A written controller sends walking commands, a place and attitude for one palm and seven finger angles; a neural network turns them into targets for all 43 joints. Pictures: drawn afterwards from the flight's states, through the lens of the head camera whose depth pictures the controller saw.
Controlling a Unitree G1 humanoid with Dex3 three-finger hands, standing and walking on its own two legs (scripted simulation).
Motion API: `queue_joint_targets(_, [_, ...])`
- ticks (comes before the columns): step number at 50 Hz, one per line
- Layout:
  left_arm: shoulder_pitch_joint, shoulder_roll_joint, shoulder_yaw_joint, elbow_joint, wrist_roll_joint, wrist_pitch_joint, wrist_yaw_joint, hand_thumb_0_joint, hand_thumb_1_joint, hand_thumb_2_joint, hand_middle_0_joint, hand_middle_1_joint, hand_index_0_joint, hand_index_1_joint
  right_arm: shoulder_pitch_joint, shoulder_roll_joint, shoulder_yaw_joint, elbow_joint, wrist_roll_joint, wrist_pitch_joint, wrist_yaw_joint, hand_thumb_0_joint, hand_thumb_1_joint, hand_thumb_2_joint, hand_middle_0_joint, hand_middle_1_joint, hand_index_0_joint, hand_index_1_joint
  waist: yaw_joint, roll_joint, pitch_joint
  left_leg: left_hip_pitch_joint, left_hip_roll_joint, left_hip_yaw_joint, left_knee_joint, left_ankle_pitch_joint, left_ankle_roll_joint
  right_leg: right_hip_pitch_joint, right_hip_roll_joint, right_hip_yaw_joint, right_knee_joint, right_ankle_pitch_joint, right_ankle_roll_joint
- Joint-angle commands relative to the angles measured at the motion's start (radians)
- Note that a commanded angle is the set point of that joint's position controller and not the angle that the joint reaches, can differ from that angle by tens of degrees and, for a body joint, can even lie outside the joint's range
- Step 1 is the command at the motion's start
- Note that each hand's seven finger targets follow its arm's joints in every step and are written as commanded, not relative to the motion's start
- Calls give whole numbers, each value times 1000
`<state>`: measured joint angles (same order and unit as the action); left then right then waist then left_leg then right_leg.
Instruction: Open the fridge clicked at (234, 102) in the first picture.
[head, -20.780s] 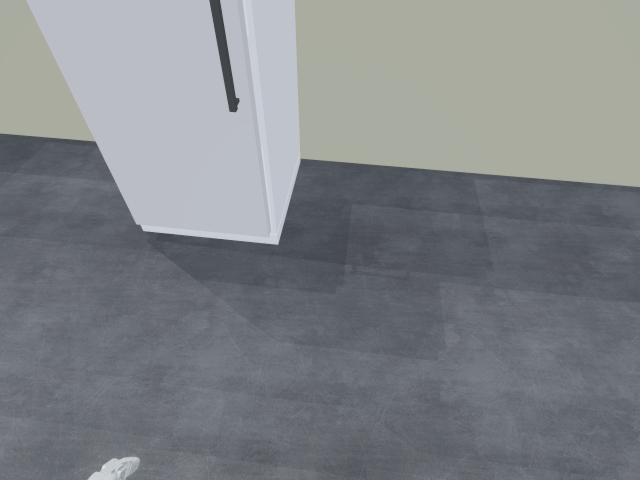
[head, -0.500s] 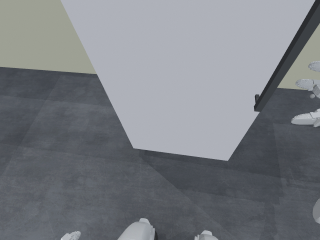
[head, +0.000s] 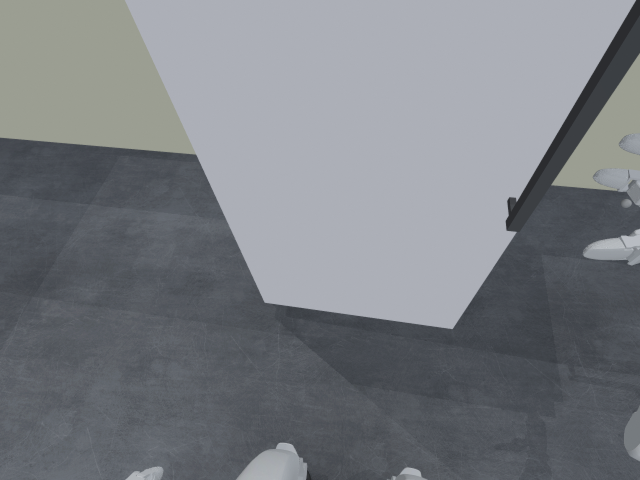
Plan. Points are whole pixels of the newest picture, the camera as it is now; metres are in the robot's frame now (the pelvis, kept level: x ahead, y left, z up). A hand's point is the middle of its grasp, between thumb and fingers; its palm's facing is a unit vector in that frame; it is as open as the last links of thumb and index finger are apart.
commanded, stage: feel for the door with the fingertips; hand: right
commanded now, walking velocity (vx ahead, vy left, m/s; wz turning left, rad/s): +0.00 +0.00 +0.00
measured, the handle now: (571, 116) +0.53 -0.21 +0.15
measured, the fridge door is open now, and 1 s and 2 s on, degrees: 0 0 0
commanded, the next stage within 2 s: slide the fingers in behind the handle in 1.12 s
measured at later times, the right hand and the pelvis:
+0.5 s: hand (585, 197) +0.46 -0.24 +0.10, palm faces +0.01 +1.00 +0.01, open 13.9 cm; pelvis +0.00 +0.00 +0.00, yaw +0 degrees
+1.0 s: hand (589, 187) +0.47 -0.25 +0.09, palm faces +0.02 +1.00 +0.00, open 13.9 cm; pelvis +0.00 +0.00 +0.00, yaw +0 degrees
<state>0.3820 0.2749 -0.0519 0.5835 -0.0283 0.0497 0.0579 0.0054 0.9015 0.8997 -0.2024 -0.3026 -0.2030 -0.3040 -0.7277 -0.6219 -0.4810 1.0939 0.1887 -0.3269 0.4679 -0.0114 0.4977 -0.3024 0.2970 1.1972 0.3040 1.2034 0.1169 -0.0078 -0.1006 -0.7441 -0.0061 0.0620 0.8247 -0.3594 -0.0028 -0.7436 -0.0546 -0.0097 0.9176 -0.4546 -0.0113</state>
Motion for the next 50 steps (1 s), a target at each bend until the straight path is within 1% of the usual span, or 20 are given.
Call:
queue_joint_targets(1, [99,185,69,-68,1,-23,22,0,900,900,-200,-300,-200,-300,-423,-306,-23,-202,19,-62,11,0,500,-300,300,1200,300,1200,5,-125,-343,215,-34,-32,-62,291,26,175,36,32,-116,348,-18])
queue_joint_targets(5, [99,188,70,-61,4,-29,24,0,900,900,-200,-300,-200,-300,-444,-329,-36,-210,16,-71,13,0,500,-300,300,1200,300,1200,3,-143,-369,199,-32,-30,-58,280,26,199,34,39,-112,352,-14])
queue_joint_targets(7, [99,180,70,-60,5,-33,21,0,900,900,-200,-300,-200,-300,-451,-252,20,-236,28,-74,19,0,500,-300,300,1200,300,1200,12,-169,-406,176,-34,-25,-53,288,25,249,32,42,-105,385,-10])
queue_joint_targets(14, [100,180,74,-55,7,-37,13,0,900,900,-200,-300,-200,-300,-437,-198,44,-251,29,-46,-16,0,500,-300,300,1200,300,1200,2,-149,-389,145,-32,-4,-53,263,29,272,27,62,-118,407,-2])
queue_joint_targets(15, [99,177,77,-61,7,-39,10,0,900,900,-200,-300,-200,-300,-430,-175,61,-277,25,-44,-28,0,500,-300,300,1200,300,1200,2,-176,-403,134,-33,-4,-52,266,28,297,26,60,-117,428,0])
queue_joint_targets(20, [95,172,75,-69,8,-36,3,0,900,900,-200,-300,-200,-300,-393,-218,0,-285,18,-45,-90,0,500,-300,300,1200,300,1200,-15,-94,-394,224,-32,-15,-53,308,24,218,32,43,-122,399,-9])
queue_joint_targets(23, [92,164,78,-76,11,-37,-4,0,900,900,-200,-300,-200,-300,-366,-193,13,-337,2,-59,-115,0,500,-300,300,1200,300,1200,-29,-148,-420,213,-32,-12,-44,328,28,267,28,46,-121,468,0])
queue_joint_targets(24, [91,162,79,-76,10,-37,-6,0,900,900,-200,-300,-200,-300,-381,-170,38,-362,-3,-65,-121,0,500,-300,300,1200,300,1200,-16,-158,-425,199,-33,-13,-47,329,25,290,25,46,-120,480,1])
queue_joint_targets(25, [90,161,78,-73,10,-37,-8,0,900,900,-200,-300,-200,-300,-364,-167,37,-342,-7,-62,-126,0,500,-300,300,1200,300,1200,-22,-164,-407,199,-33,-14,-50,324,27,283,26,43,-120,472,1])
queue_joint_targets(27, [96,167,79,-66,10,-34,-5,0,900,900,-200,-300,-200,-300,-379,-203,3,-320,-5,-62,-132,0,500,-300,300,1200,300,1200,-13,-114,-400,227,-35,-19,-53,333,24,249,26,39,-120,440,-5])
queue_joint_targets(28, [95,167,74,-64,7,-32,-2,0,900,900,-200,-300,-200,-300,-378,-206,5,-266,-7,-54,-129,0,500,-300,300,1200,300,1200,-3,-70,-355,238,-33,-21,-60,313,22,198,30,36,-127,388,-9])
queue_joint_targets(30, [93,169,72,-61,5,-33,4,0,900,900,-200,-300,-200,-300,-422,-204,15,-224,-10,-46,-120,0,500,-300,300,1200,300,1200,11,-58,-312,232,-29,-26,-68,281,20,156,33,32,-135,319,-15])
queue_joint_targets(32, [92,168,69,-59,6,-36,8,0,900,900,-200,-300,-200,-300,-456,-210,24,-222,-18,-55,-114,0,500,-300,300,1200,300,1200,9,-107,-323,225,-26,-32,-67,271,23,164,37,30,-133,312,-14])
queue_joint_targets(33, [96,169,70,-53,8,-38,9,0,900,900,-200,-300,-200,-300,-486,-209,34,-226,-23,-61,-111,0,500,-300,300,1200,300,1200,21,-111,-336,209,-26,-32,-67,273,22,185,35,34,-127,322,-15])
queue_joint_targets(37, [112,172,71,-43,11,-41,12,0,900,900,-200,-300,-200,-300,-495,-221,26,-214,-12,-86,-83,0,500,-300,300,1200,300,1200,19,-105,-404,231,-28,-39,-57,310,22,203,35,35,-109,362,-14])
queue_joint_targets(39, [112,174,72,-39,11,-40,12,0,900,900,-200,-300,-200,-300,-488,-212,32,-199,-5,-85,-67,0,500,-300,300,1200,300,1200,17,-126,-406,214,-28,-34,-54,303,23,214,34,36,-107,366,-11])
queue_joint_targets(41, [117,176,69,-34,11,-40,13,0,900,900,-200,-300,-200,-300,-492,-198,45,-165,2,-72,-56,0,500,-300,300,1200,300,1200,27,-101,-376,205,-29,-33,-58,295,23,189,35,37,-105,352,-17])
queue_joint_targets(44, [124,187,69,-35,7,-33,18,0,900,900,-200,-300,-200,-300,-511,-272,9,-128,-12,-42,-56,0,500,-300,300,1200,300,1200,27,-85,-352,216,-24,-41,-63,276,17,127,38,33,-110,303,-21])
queue_joint_targets(47, [131,179,71,-41,13,-33,14,0,900,900,-200,-300,-200,-300,-536,-268,13,-179,-23,-56,-68,0,500,-300,300,1200,300,1200,20,-153,-411,202,-28,-36,-51,297,21,189,37,37,-102,362,-15])
queue_joint_targets(50, [140,180,73,-32,17,-32,12,0,900,900,-200,-300,-200,-300,-578,-284,2,-212,-25,-80,-82,0,500,-300,300,1200,300,1200,31,-152,-437,189,-32,-33,-48,304,20,220,31,45,-93,390,-13])
